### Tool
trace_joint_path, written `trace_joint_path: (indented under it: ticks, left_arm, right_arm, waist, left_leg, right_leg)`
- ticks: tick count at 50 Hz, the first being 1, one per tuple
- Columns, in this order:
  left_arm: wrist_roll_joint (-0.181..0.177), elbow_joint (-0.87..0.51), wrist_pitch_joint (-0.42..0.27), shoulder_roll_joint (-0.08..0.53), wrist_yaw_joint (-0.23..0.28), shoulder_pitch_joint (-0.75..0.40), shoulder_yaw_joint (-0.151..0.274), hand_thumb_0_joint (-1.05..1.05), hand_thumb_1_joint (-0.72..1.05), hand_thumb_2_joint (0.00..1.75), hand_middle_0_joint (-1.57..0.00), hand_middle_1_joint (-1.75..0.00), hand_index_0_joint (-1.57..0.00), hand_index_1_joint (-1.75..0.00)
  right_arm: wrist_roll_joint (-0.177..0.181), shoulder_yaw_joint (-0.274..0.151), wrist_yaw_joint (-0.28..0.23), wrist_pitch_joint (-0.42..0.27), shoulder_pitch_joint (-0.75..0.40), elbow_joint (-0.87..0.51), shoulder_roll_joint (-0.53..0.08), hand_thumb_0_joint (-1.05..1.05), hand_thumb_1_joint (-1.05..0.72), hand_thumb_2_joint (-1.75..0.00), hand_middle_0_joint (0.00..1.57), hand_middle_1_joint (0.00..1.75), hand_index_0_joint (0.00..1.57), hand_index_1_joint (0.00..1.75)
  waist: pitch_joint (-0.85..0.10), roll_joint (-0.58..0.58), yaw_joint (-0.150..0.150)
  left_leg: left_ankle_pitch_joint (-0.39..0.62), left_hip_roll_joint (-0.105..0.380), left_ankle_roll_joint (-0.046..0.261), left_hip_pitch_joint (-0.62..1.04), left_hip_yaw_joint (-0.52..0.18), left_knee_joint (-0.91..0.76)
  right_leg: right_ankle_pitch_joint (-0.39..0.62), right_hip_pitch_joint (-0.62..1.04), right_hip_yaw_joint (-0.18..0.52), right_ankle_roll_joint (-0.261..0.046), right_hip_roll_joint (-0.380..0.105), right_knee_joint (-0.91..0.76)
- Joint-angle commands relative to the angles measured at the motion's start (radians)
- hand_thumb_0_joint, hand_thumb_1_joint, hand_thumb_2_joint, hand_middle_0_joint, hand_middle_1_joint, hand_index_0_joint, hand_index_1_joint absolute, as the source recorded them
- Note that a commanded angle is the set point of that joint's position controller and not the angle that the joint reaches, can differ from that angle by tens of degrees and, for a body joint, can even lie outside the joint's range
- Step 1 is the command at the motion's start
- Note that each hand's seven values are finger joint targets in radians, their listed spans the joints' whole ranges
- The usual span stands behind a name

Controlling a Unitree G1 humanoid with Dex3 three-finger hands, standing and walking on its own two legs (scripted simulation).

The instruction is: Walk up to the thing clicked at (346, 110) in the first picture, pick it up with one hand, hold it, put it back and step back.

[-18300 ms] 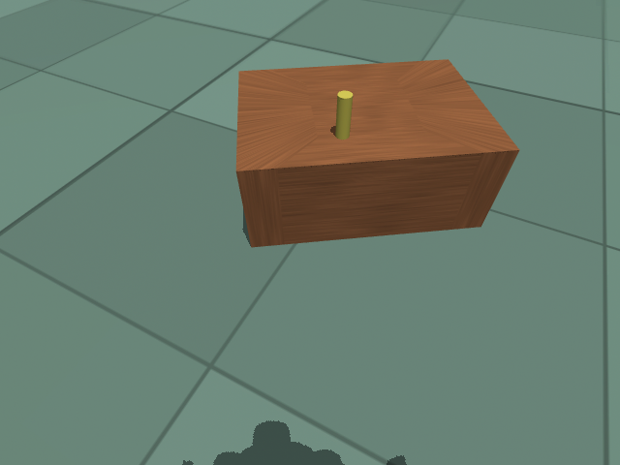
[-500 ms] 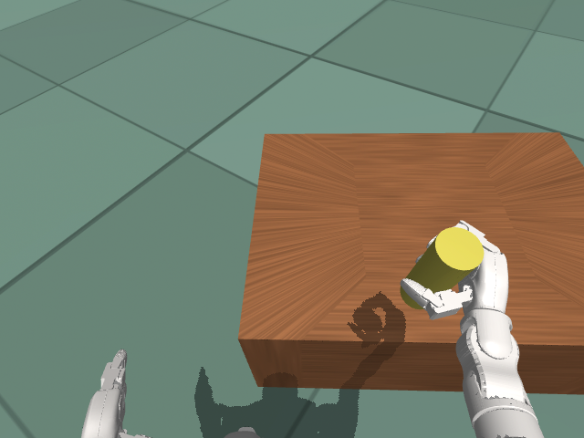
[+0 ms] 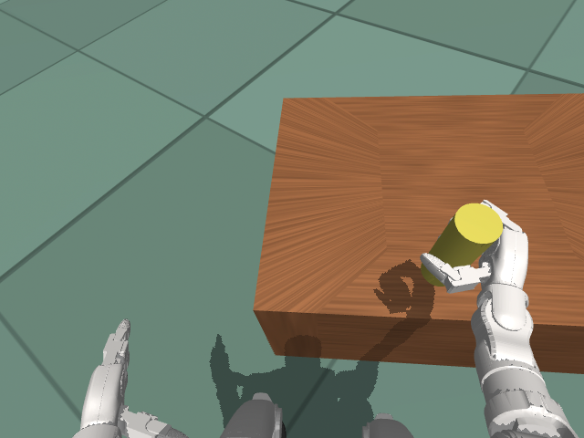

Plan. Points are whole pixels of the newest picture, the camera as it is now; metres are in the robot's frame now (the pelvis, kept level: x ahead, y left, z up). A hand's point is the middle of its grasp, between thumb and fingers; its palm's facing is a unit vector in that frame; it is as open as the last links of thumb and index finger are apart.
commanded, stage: crouch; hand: right
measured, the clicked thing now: (455, 250) +0.37 -0.18 +0.02
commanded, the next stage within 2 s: lower in 1.04 s
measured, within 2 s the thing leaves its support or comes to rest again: neither
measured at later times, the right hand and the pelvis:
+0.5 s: hand (447, 227) +0.47 -0.21 -0.07, palm faces +0.26 +0.97 +0.01, open 8.8 cm; pelvis +0.00 -0.02 -0.06, yaw +2 degrees
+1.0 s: hand (441, 225) +0.50 -0.22 -0.11, palm faces +0.26 +0.96 +0.00, open 8.8 cm; pelvis +0.00 +0.00 -0.09, yaw +2 degrees
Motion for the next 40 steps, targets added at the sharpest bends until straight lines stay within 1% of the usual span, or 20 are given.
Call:
trace_joint_path:
  ticks: [1, 2, 5, 7, 10, 11, 13, 15, 17, 19, 22, 26, 27, 29, 31, 33, 35, 36, 38, 40]
  left_arm:
    - [0.015, -0.249, -0.070, 0.143, 0.000, 0.029, 0.055, 0.00, -0.53, 0.04, -0.05, -0.06, -0.06, -0.05]
    - [0.017, -0.207, -0.069, 0.140, -0.006, 0.060, 0.055, 0.00, -0.53, 0.04, -0.05, -0.06, -0.06, -0.05]
    - [0.026, -0.313, -0.082, 0.174, -0.011, 0.023, 0.072, 0.00, -0.53, 0.04, -0.05, -0.06, -0.06, -0.05]
    - [0.033, -0.318, -0.073, 0.127, -0.024, 0.075, 0.008, 0.00, -0.52, 0.04, -0.05, -0.06, -0.06, -0.05]
    - [0.036, -0.405, -0.072, 0.220, -0.021, 0.071, 0.089, 0.00, -0.51, 0.04, -0.05, -0.06, -0.06, -0.05]
    - [0.041, -0.415, -0.068, 0.217, -0.024, 0.082, 0.075, 0.00, -0.51, 0.04, -0.05, -0.06, -0.06, -0.05]
    - [0.044, -0.401, -0.060, 0.196, -0.032, 0.127, 0.064, 0.00, -0.52, 0.04, -0.04, -0.06, -0.06, -0.05]
    - [0.046, -0.503, -0.065, 0.240, -0.028, 0.084, 0.100, 0.00, -0.52, 0.04, -0.05, -0.06, -0.06, -0.05]
    - [0.052, -0.422, -0.051, 0.230, -0.032, 0.157, 0.092, 0.00, -0.52, 0.05, -0.04, -0.06, -0.05, -0.05]
    - [0.049, -0.497, -0.054, 0.231, -0.035, 0.108, 0.101, 0.00, -0.52, 0.05, -0.05, -0.06, -0.05, -0.05]
    - [0.057, -0.451, -0.045, 0.244, -0.039, 0.156, 0.118, 0.00, -0.52, 0.04, -0.04, -0.06, -0.06, -0.05]
    - [0.064, -0.510, -0.043, 0.210, -0.047, 0.134, 0.079, 0.00, -0.52, 0.04, -0.05, -0.06, -0.06, -0.05]
    - [0.060, -0.540, -0.043, 0.219, -0.046, 0.120, 0.092, 0.00, -0.51, 0.04, -0.05, -0.06, -0.06, -0.05]
    - [0.066, -0.504, -0.033, 0.240, -0.047, 0.167, 0.108, 0.00, -0.52, 0.04, -0.05, -0.06, -0.06, -0.05]
    - [0.067, -0.521, -0.034, 0.249, -0.046, 0.152, 0.124, 0.00, -0.52, 0.05, -0.04, -0.06, -0.05, -0.05]
    - [0.063, -0.522, -0.035, 0.282, -0.041, 0.147, 0.158, 0.00, -0.52, 0.05, -0.05, -0.05, -0.05, -0.05]
    - [0.064, -0.551, -0.038, 0.245, -0.047, 0.132, 0.112, 0.00, -0.52, 0.05, -0.05, -0.06, -0.05, -0.05]
    - [0.063, -0.548, -0.039, 0.227, -0.048, 0.125, 0.095, 0.00, -0.52, 0.05, -0.05, -0.05, -0.05, -0.05]
    - [0.062, -0.555, -0.037, 0.245, -0.045, 0.142, 0.111, 0.00, -0.52, 0.05, -0.05, -0.05, -0.05, -0.05]
    - [0.066, -0.586, -0.036, 0.234, -0.045, 0.128, 0.090, 0.00, -0.53, 0.05, -0.05, -0.05, -0.05, -0.05]
  right_arm:
    - [-0.010, -0.071, 0.009, -0.130, -0.501, -0.162, -0.227, 0.00, -0.09, -1.25, 1.21, 1.38, 1.26, 1.38]
    - [-0.012, -0.080, 0.012, -0.135, -0.521, -0.145, -0.234, 0.00, -0.07, -1.26, 1.21, 1.38, 1.26, 1.38]
    - [-0.023, -0.100, 0.005, -0.162, -0.599, -0.078, -0.258, 0.00, -0.06, -1.27, 1.21, 1.39, 1.27, 1.39]
    - [-0.035, -0.101, 0.009, -0.171, -0.637, -0.045, -0.277, 0.00, -0.08, -1.27, 1.23, 1.40, 1.28, 1.40]
    - [-0.042, -0.156, 0.009, -0.182, -0.642, 0.004, -0.347, 0.00, -0.11, -1.26, 1.23, 1.39, 1.28, 1.39]
    - [-0.047, -0.164, 0.009, -0.181, -0.641, 0.019, -0.359, 0.00, -0.12, -1.27, 1.24, 1.40, 1.29, 1.40]
    - [-0.047, -0.174, 0.014, -0.179, -0.613, 0.089, -0.331, 0.00, -0.16, -1.31, 1.28, 1.44, 1.33, 1.44]
    - [-0.050, -0.192, 0.011, -0.194, -0.697, 0.006, -0.367, 0.00, -0.16, -1.31, 1.28, 1.43, 1.33, 1.43]
    - [-0.061, -0.193, 0.014, -0.186, -0.639, 0.099, -0.365, 0.00, -0.17, -1.29, 1.27, 1.42, 1.32, 1.42]
    - [-0.066, -0.197, 0.015, -0.195, -0.702, 0.062, -0.368, 0.00, -0.19, -1.28, 1.27, 1.41, 1.31, 1.41]
    - [-0.076, -0.210, 0.012, -0.198, -0.672, 0.112, -0.386, 0.00, -0.16, -1.28, 1.26, 1.41, 1.31, 1.41]
    - [-0.087, -0.207, 0.018, -0.209, -0.732, 0.080, -0.397, 0.00, -0.19, -1.31, 1.28, 1.44, 1.33, 1.44]
    - [-0.086, -0.203, 0.018, -0.214, -0.753, 0.076, -0.395, 0.00, -0.18, -1.32, 1.28, 1.44, 1.33, 1.44]
    - [-0.094, -0.249, 0.017, -0.210, -0.722, 0.103, -0.463, 0.00, -0.19, -1.31, 1.28, 1.43, 1.33, 1.44]
    - [-0.094, -0.234, 0.021, -0.205, -0.741, 0.108, -0.441, 0.00, -0.20, -1.35, 1.32, 1.48, 1.37, 1.48]
    - [-0.089, -0.250, 0.019, -0.199, -0.735, 0.119, -0.461, 0.00, -0.17, -1.35, 1.30, 1.47, 1.35, 1.48]
    - [-0.093, -0.251, 0.020, -0.205, -0.778, 0.089, -0.467, 0.00, -0.19, -1.37, 1.32, 1.49, 1.37, 1.49]
    - [-0.092, -0.242, 0.027, -0.204, -0.746, 0.140, -0.444, 0.00, -0.18, -1.37, 1.33, 1.50, 1.38, 1.50]
    - [-0.097, -0.270, 0.032, -0.208, -0.756, 0.132, -0.504, 0.00, -0.20, -1.35, 1.31, 1.47, 1.36, 1.48]
    - [-0.100, -0.279, 0.038, -0.209, -0.774, 0.135, -0.509, 0.00, -0.18, -1.35, 1.31, 1.47, 1.36, 1.47]
  waist:
    - [-0.403, -0.066, 0.037]
    - [-0.385, -0.121, 0.032]
    - [-0.471, -0.129, 0.056]
    - [-0.462, -0.167, 0.043]
    - [-0.562, -0.183, 0.071]
    - [-0.566, -0.190, 0.058]
    - [-0.548, -0.201, 0.071]
    - [-0.650, -0.186, 0.093]
    - [-0.558, -0.204, 0.098]
    - [-0.600, -0.213, 0.116]
    - [-0.566, -0.254, 0.126]
    - [-0.618, -0.283, 0.141]
    - [-0.621, -0.275, 0.159]
    - [-0.634, -0.332, 0.142]
    - [-0.619, -0.335, 0.163]
    - [-0.592, -0.286, 0.183]
    - [-0.639, -0.306, 0.165]
    - [-0.617, -0.302, 0.178]
    - [-0.643, -0.327, 0.169]
    - [-0.666, -0.307, 0.182]
  left_leg:
    - [0.132, -0.025, 0.009, 0.198, -0.024, -0.053]
    - [0.093, -0.024, 0.014, 0.146, -0.030, -0.037]
    - [0.078, -0.037, 0.020, 0.090, -0.009, 0.012]
    - [0.058, -0.042, 0.025, 0.062, -0.005, 0.037]
    - [0.104, -0.050, 0.032, 0.042, 0.014, 0.086]
    - [0.116, -0.050, 0.032, 0.049, 0.012, 0.096]
    - [0.148, -0.055, 0.040, 0.005, 0.017, 0.129]
    - [0.178, -0.058, 0.040, 0.029, 0.021, 0.149]
    - [0.160, -0.057, 0.043, -0.006, 0.021, 0.161]
    - [0.163, -0.064, 0.045, -0.045, 0.027, 0.178]
    - [0.135, -0.066, 0.049, -0.123, 0.034, 0.202]
    - [0.133, -0.069, 0.050, -0.141, 0.037, 0.221]
    - [0.127, -0.070, 0.051, -0.157, 0.040, 0.227]
    - [0.135, -0.070, 0.053, -0.166, 0.040, 0.240]
    - [0.125, -0.073, 0.053, -0.189, 0.043, 0.242]
    - [0.109, -0.069, 0.051, -0.171, 0.038, 0.229]
    - [0.110, -0.070, 0.052, -0.157, 0.038, 0.242]
    - [0.111, -0.070, 0.053, -0.174, 0.039, 0.246]
    - [0.134, -0.071, 0.054, -0.163, 0.036, 0.258]
    - [0.157, -0.069, 0.052, -0.127, 0.032, 0.261]
  right_leg:
    - [0.111, -0.004, -0.020, -0.039, 0.041, -0.060]
    - [0.080, -0.022, -0.017, -0.033, 0.040, -0.055]
    - [0.071, -0.034, -0.002, -0.028, 0.033, -0.022]
    - [0.060, -0.072, -0.003, -0.023, 0.032, -0.005]
    - [0.133, -0.050, 0.015, -0.016, 0.023, 0.028]
    - [0.149, -0.065, 0.009, -0.016, 0.026, 0.044]
    - [0.215, -0.094, 0.012, -0.011, 0.023, 0.078]
    - [0.241, -0.085, 0.021, -0.012, 0.018, 0.104]
    - [0.218, -0.142, 0.014, -0.011, 0.019, 0.116]
    - [0.257, -0.115, 0.028, -0.009, 0.011, 0.132]
    - [0.282, -0.109, 0.041, -0.001, 0.000, 0.150]
    - [0.285, -0.105, 0.043, -0.002, 0.000, 0.180]
    - [0.281, -0.103, 0.052, -0.002, -0.004, 0.180]
    - [0.324, -0.096, 0.049, 0.001, -0.003, 0.193]
    - [0.319, -0.095, 0.052, 0.000, -0.006, 0.202]
    - [0.220, -0.168, 0.047, -0.012, -0.001, 0.206]
    - [0.215, -0.168, 0.045, -0.010, 0.002, 0.212]
    - [0.226, -0.177, 0.047, -0.012, -0.001, 0.224]
    - [0.251, -0.182, 0.047, -0.011, 0.004, 0.235]
    - [0.235, -0.213, 0.044, -0.016, 0.007, 0.247]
